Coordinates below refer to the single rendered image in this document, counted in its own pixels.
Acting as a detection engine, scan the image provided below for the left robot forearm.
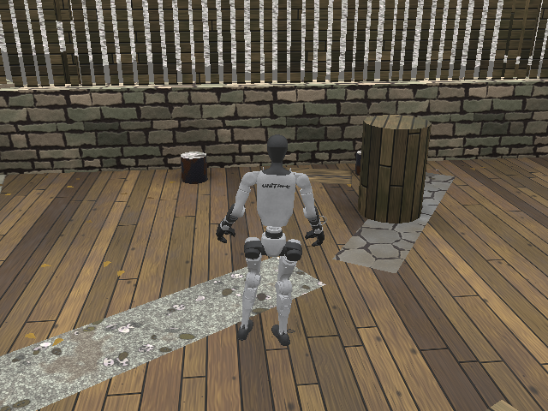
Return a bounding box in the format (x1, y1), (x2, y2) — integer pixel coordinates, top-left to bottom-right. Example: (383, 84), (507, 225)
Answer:
(220, 204), (238, 230)

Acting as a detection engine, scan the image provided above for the robot left shin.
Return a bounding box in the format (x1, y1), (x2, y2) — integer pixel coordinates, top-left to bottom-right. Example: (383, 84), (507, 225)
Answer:
(241, 272), (258, 330)

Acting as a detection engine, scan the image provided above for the right robot upper arm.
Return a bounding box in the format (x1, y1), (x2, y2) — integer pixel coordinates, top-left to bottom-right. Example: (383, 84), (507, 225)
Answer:
(294, 172), (317, 218)

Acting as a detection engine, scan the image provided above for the robot left hand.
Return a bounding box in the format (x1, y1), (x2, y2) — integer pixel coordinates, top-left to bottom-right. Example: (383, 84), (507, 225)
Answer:
(216, 221), (235, 243)

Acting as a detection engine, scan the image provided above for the left robot upper arm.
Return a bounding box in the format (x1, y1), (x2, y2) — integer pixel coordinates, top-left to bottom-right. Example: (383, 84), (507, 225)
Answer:
(230, 171), (259, 217)

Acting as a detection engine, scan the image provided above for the robot right hand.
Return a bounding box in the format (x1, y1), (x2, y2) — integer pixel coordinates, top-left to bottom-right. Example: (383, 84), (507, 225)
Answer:
(305, 230), (325, 247)

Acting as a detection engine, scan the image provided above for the left robot thigh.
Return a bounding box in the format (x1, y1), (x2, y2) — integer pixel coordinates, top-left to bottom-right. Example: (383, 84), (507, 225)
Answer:
(244, 237), (262, 289)

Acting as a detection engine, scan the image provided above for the right robot forearm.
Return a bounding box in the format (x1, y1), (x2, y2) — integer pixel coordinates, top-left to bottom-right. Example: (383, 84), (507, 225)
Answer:
(308, 206), (323, 234)

